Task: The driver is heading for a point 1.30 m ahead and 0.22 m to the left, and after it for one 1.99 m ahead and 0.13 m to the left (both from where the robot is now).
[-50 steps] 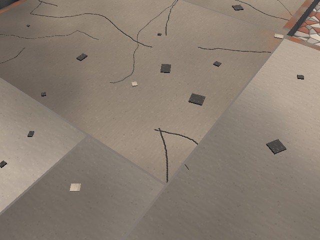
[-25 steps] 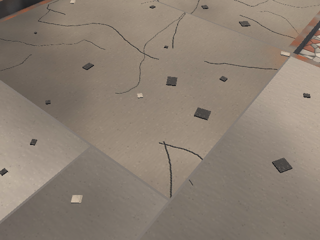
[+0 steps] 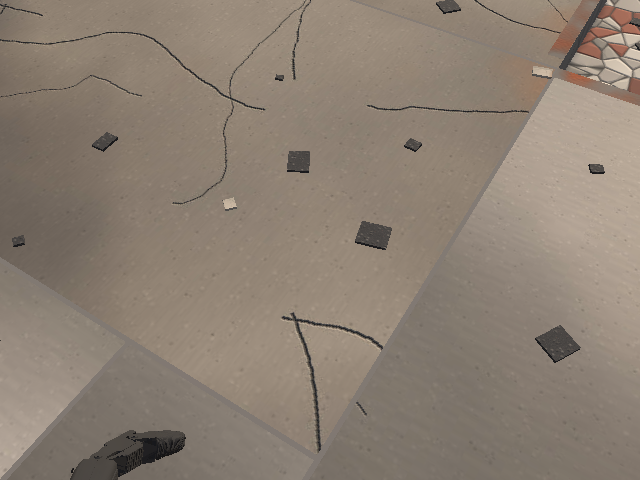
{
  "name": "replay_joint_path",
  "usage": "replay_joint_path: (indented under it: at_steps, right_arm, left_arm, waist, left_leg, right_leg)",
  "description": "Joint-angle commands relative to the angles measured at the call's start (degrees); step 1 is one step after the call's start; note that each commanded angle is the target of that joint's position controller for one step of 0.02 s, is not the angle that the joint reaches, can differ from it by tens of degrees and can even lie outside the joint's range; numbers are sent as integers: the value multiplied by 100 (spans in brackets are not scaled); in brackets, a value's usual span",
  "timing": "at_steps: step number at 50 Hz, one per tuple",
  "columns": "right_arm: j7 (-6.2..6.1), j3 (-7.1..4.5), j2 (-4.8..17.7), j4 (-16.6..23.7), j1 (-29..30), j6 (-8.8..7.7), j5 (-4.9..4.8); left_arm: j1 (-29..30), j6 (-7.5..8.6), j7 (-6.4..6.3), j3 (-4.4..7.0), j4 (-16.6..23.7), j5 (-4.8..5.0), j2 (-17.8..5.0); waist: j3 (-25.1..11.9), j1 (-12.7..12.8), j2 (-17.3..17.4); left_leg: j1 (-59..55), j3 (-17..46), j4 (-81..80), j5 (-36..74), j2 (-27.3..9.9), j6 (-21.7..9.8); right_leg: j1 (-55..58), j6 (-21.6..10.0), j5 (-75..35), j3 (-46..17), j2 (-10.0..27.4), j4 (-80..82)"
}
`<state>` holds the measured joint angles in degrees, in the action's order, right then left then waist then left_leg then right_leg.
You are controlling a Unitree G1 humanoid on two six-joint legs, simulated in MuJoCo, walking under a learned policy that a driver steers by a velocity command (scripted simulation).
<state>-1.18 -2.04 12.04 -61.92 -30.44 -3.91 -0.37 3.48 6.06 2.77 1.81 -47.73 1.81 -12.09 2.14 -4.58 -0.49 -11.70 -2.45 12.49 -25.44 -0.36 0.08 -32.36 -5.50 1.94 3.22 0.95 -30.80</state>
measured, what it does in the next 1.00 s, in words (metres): walks ahead: right foot, then left foot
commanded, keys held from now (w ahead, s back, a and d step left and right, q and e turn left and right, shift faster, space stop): w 1.00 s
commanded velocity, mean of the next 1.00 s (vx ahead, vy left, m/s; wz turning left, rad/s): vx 0.49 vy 0.00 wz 0.00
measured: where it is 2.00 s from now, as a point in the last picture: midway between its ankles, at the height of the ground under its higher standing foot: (280, 195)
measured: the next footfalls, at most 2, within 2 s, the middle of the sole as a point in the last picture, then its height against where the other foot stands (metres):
right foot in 0.02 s outside the picture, level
left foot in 0.56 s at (249, 454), level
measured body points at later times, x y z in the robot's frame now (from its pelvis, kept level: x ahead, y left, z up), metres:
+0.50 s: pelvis +0.29 +0.00 +0.02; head +0.31 +0.01 +0.47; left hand +0.24 +0.26 -0.12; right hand +0.49 -0.23 -0.08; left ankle +0.47 +0.14 -0.69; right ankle +0.16 -0.11 -0.72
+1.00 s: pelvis +0.57 +0.04 +0.03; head +0.59 +0.04 +0.48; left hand +0.75 +0.28 -0.08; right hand +0.54 -0.22 -0.11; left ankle +0.47 +0.13 -0.72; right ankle +0.76 -0.13 -0.67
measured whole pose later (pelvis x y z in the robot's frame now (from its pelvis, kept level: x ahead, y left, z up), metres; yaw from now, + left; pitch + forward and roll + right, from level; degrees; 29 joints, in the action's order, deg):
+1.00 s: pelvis +0.57 +0.04 +0.03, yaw +0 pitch +2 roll +2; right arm -0.1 -3.0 12.9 -56.8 -22.2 -5.2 -0.4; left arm -2.4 4.4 0.8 3.2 -51.1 0.9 -13.7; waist 0.2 -3.9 -2.4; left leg -1.8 -3.5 10.1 -13.9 3.7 -2.8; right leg -37.9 -1.2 -4.6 -1.0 6.2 -34.8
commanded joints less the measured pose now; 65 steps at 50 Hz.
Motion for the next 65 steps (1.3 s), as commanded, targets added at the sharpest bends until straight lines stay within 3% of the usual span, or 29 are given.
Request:
replay_joint_path:
  at_steps: [1,2,3,4,6,8,11,18,23,26,28,29,30,31,32,33,34,36,42,46,51,54,56,57,58,59,60,62,65]
  right_arm:
    - [6,-115,861,411,280,31,83]
    - [90,119,-39,487,-489,-87,45]
    - [134,75,203,423,-260,-287,-93]
    - [145,-54,639,681,379,-389,-261]
    - [40,-133,755,814,960,-405,-185]
    - [-4,-170,516,752,671,-216,-116]
    - [-30,-205,480,899,946,-73,-68]
    - [79,-176,444,1411,2647,-157,-32]
    - [252,-125,498,1706,3369,-208,-96]
    - [317,-201,734,1720,3045,-261,-105]
    - [269,-449,1197,1262,1472,-270,-83]
    - [209,-567,1695,1079,434,-240,-12]
    - [281,-582,1897,961,291,-236,34]
    - [294,-419,1284,1033,510,-260,-7]
    - [278,-340,1031,1149,1028,-275,-20]
    - [285,-290,935,1252,1494,-277,14]
    - [300,-254,798,1276,1732,-280,55]
    - [319,-204,635,1189,1728,-297,98]
    - [143,-267,930,937,1197,-253,47]
    - [85,-262,972,811,875,-213,0]
    - [52,-303,1015,556,457,-95,-43]
    - [16,-362,1132,547,616,-20,-60]
    - [15,-336,1090,614,849,37,-48]
    - [18,-251,934,736,832,36,25]
    - [95,-22,146,765,97,-88,30]
    - [124,-97,539,707,381,-244,-86]
    - [141,-206,940,906,944,-337,-230]
    - [62,-257,945,1010,1474,-337,-141]
    - [33,-265,566,875,1071,-69,-140]
  left_arm:
    - [-2445,2,-97,515,-385,-15,-1358]
    - [-3120,-20,-99,619,-554,-158,-1865]
    - [-2950,-16,-83,466,-569,-155,-1401]
    - [-2322,15,-79,368,-513,-105,-1103]
    - [-1368,70,-36,243,-332,-150,-720]
    - [-1221,107,7,180,-425,-216,-506]
    - [-1517,134,-80,210,-614,-200,-715]
    - [-2296,34,-302,249,-779,-120,-1012]
    - [-2789,-89,-329,292,-992,-58,-1078]
    - [-2645,-181,-351,351,-977,-56,-1196]
    - [-2455,-238,-344,286,-886,-102,-1045]
    - [-2596,-225,-341,170,-732,-238,-792]
    - [-3302,-79,-269,-29,-766,-140,-22]
    - [-2856,53,-250,120,-791,14,-748]
    - [-2285,132,-235,188,-615,105,-1014]
    - [-2020,141,-279,191,-575,70,-973]
    - [-1901,104,-310,234,-567,-25,-922]
    - [-2094,-47,-310,245,-607,-51,-697]
    - [-1197,-164,-319,265,-279,-148,-570]
    - [-419,-109,-246,202,-65,-114,-446]
    - [275,-39,-96,153,226,-56,-477]
    - [19,16,-21,221,243,-45,-684]
    - [-1324,20,-58,440,-153,-69,-1074]
    - [-2412,9,-113,566,-405,-139,-1463]
    - [-2978,-23,-109,664,-569,-167,-1898]
    - [-2902,-31,-106,499,-549,-122,-1384]
    - [-2365,-14,-122,417,-464,-96,-1131]
    - [-1532,11,-107,306,-295,-175,-795]
    - [-1460,79,-100,271,-413,-243,-650]
  waist:
    - [-1271,1623,565]
    - [-2379,1198,-1059]
    - [-2490,1269,-1092]
    - [-1414,1085,-946]
    - [-581,669,-57]
    - [-414,313,-289]
    - [-75,241,-318]
    - [200,708,-207]
    - [363,899,-220]
    - [117,588,-380]
    - [-876,-177,-299]
    - [-1807,-403,586]
    - [-2392,52,2077]
    - [-1994,-113,1283]
    - [-1246,-49,928]
    - [-884,139,373]
    - [-590,285,255]
    - [-500,516,431]
    - [-60,423,306]
    - [126,184,364]
    - [366,21,395]
    - [145,301,541]
    - [-671,1003,577]
    - [-1473,1358,132]
    - [-2310,1028,-1358]
    - [-2383,1170,-1155]
    - [-1498,1091,-923]
    - [-637,734,-176]
    - [-420,374,-371]
  left_leg:
    - [2035,55,3381,5215,-947,-448]
    - [4184,148,5825,1410,212,-68]
    - [4832,1097,6705,-526,335,-203]
    - [5381,985,6950,-250,-16,-320]
    - [4888,739,6325,718,-591,-373]
    - [4211,746,5842,990,-838,-378]
    - [4426,608,5234,1305,-937,-244]
    - [4933,293,2656,3183,-690,-46]
    - [5082,285,1882,2829,-531,-167]
    - [4429,152,1651,2185,-320,-403]
    - [2184,-33,1606,2206,-76,-710]
    - [421,1472,1659,2144,-1316,-1102]
    - [-1136,4277,696,943,-2324,-1965]
    - [-864,4240,428,465,-2125,-1693]
    - [-116,3313,390,888,-1948,-1429]
    - [707,2645,261,1640,-1751,-1326]
    - [1334,2151,94,2129,-1547,-1287]
    - [1840,1632,-209,2480,-1298,-1259]
    - [1816,958,-576,3053,-1202,-1288]
    - [1739,569,-668,2824,-1013,-1112]
    - [852,576,-346,2980,-1357,-1090]
    - [508,567,181,4098,-1506,-948]
    - [834,256,1698,5610,-1137,-719]
    - [2040,55,3365,4337,-819,-520]
    - [4417,86,5591,699,285,-110]
    - [5119,944,6389,-714,248,-207]
    - [5563,907,6565,-378,-77,-313]
    - [5150,655,5918,528,-596,-320]
    - [4437,712,5371,904,-861,-300]
  right_leg:
    - [3785,-581,373,-629,358,-217]
    - [5770,-1589,1965,-3702,1975,487]
    - [5673,-1546,2262,-5001,2127,1484]
    - [4827,-1184,2045,-4062,1936,1554]
    - [2933,-849,731,-2497,1531,1797]
    - [2053,-759,445,-1735,1174,2122]
    - [1651,-901,236,-1273,1069,2483]
    - [2311,-658,9,-742,924,2593]
    - [3283,-590,-83,-757,1290,2193]
    - [3658,-424,-1202,-765,1441,1604]
    - [3142,-141,-2525,-342,937,-290]
    - [1877,82,-697,-35,509,-2298]
    - [-257,342,2994,-457,-536,-3951]
    - [-885,219,3021,-1087,-173,-4564]
    - [-1145,113,2457,-956,114,-4547]
    - [-874,127,1909,-812,420,-4289]
    - [-643,160,1599,-770,589,-3942]
    - [-155,194,1312,-765,751,-3567]
    - [-924,477,59,-615,791,-2011]
    - [-656,475,-842,-370,551,-720]
    - [-842,321,-514,-338,406,-20]
    - [-235,99,91,-219,211,186]
    - [1714,-167,88,70,-158,284]
    - [3555,-518,-17,-876,681,80]
    - [5638,-1485,1088,-3662,2073,624]
    - [5642,-1411,1569,-4497,2110,1272]
    - [4910,-1118,1421,-3625,1931,1353]
    - [3201,-862,420,-2365,1521,1666]
    - [2262,-767,182,-1492,1283,2176]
